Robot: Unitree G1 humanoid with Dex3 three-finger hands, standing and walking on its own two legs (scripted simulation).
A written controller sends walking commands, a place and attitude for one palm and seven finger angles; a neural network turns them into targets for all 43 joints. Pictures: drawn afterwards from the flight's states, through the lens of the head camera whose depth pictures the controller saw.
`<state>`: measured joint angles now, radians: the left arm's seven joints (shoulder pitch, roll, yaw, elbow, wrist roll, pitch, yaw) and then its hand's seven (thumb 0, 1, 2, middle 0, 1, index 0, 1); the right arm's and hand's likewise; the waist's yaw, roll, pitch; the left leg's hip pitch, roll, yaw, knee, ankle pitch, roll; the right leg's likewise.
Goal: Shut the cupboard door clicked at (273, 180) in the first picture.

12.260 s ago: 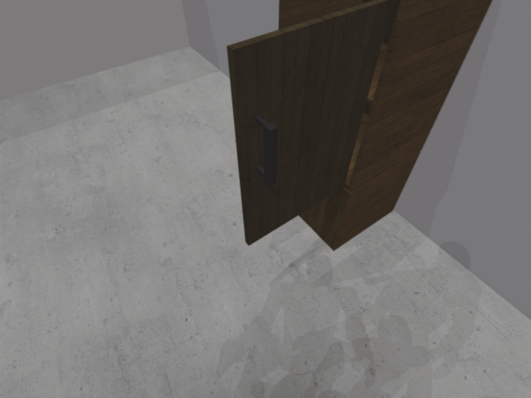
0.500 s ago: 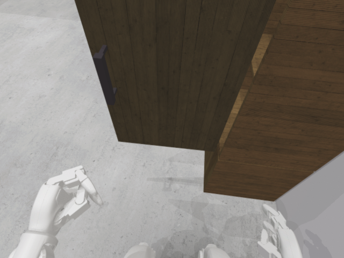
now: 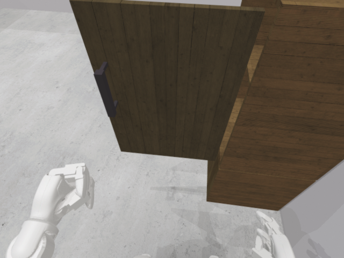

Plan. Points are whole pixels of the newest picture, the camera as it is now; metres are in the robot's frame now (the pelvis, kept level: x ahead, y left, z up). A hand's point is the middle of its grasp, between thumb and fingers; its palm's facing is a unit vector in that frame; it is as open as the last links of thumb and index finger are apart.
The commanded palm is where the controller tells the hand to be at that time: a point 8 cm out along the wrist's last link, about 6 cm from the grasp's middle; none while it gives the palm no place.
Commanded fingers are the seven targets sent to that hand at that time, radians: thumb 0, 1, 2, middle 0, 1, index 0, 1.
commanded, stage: raise the hand and make a fist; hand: left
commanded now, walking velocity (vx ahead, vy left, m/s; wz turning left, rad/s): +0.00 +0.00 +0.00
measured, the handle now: (108, 90) +0.53 +0.22 +0.08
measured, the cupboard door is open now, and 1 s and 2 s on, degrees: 91 91 91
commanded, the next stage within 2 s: bring the fist close to the handle in 0.30 s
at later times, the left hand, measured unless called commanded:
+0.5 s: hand (96, 198) +0.22 +0.17 +0.07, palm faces -0.04 -1.00 -0.05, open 3.1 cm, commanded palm +0.22 +0.22 +0.08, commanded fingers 0.00 0.90 0.90 -1.30 -1.50 -1.30 -1.50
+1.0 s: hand (106, 146) +0.34 +0.18 +0.08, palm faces -0.05 -1.00 -0.03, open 3.1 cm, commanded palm +0.33 +0.23 +0.08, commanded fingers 0.00 0.90 0.90 -1.30 -1.50 -1.30 -1.50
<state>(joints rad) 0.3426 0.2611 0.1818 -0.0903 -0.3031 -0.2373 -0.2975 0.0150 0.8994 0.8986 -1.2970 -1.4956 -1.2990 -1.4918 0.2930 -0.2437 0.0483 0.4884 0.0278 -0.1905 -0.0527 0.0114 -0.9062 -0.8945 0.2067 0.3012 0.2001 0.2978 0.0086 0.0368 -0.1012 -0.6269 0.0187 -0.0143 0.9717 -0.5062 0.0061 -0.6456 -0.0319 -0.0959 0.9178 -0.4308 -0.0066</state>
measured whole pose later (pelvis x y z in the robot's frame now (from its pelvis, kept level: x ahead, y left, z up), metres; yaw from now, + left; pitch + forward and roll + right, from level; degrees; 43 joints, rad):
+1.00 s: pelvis -0.01 -0.01 +0.01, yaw -1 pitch +10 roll +0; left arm -0.21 0.29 0.23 0.45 -0.26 -0.28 -0.30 0.02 0.90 0.90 -1.30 -1.50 -1.30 -1.50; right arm 0.29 -0.27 0.03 0.59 0.03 -0.15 -0.06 0.01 -0.91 -0.89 0.21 0.30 0.20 0.30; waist -0.02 0.02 -0.08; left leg -0.63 0.01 0.01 0.91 -0.46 0.00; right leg -0.67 -0.03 -0.07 0.89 -0.40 -0.02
